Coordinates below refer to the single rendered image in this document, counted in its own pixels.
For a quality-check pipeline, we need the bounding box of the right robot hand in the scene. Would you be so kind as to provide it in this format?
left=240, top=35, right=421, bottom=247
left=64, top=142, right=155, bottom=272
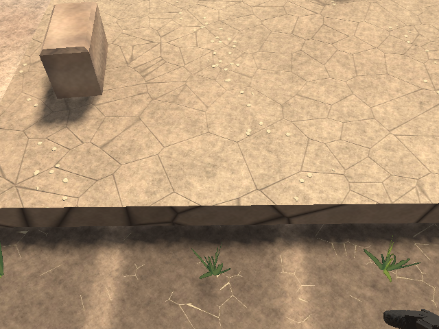
left=383, top=309, right=439, bottom=329

